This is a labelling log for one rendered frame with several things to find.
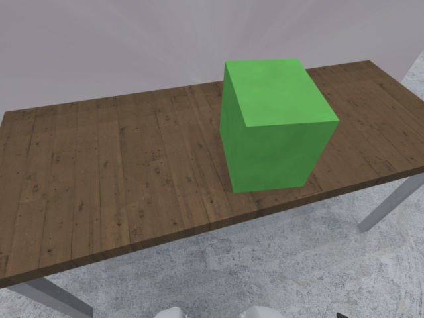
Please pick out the table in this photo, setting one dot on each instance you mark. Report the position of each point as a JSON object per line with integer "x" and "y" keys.
{"x": 91, "y": 180}

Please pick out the carton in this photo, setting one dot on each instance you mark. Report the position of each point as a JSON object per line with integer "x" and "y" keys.
{"x": 274, "y": 124}

